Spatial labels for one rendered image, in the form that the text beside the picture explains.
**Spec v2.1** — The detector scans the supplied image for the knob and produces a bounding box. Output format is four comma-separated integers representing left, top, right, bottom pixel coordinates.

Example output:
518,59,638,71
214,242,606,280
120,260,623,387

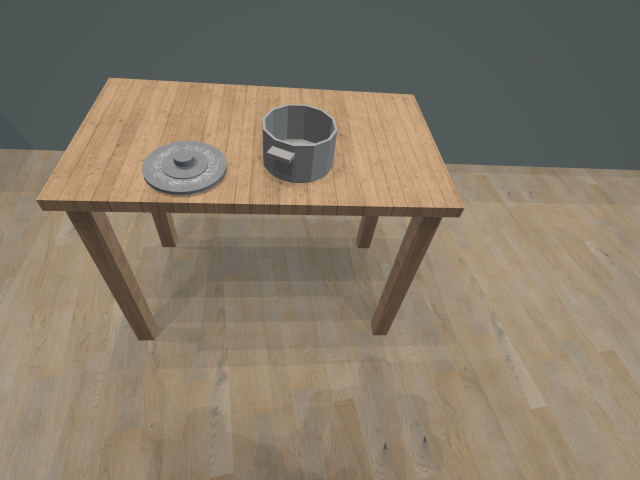
173,150,195,167

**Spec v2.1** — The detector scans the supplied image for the table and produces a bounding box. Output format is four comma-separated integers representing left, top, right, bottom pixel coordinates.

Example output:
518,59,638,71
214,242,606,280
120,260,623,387
36,78,464,341

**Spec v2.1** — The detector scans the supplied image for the pot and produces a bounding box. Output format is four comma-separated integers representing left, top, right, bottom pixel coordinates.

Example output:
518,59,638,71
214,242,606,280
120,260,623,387
262,104,338,183

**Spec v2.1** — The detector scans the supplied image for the lid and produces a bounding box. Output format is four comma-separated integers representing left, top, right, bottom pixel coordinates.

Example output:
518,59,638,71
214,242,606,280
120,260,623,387
142,141,227,195

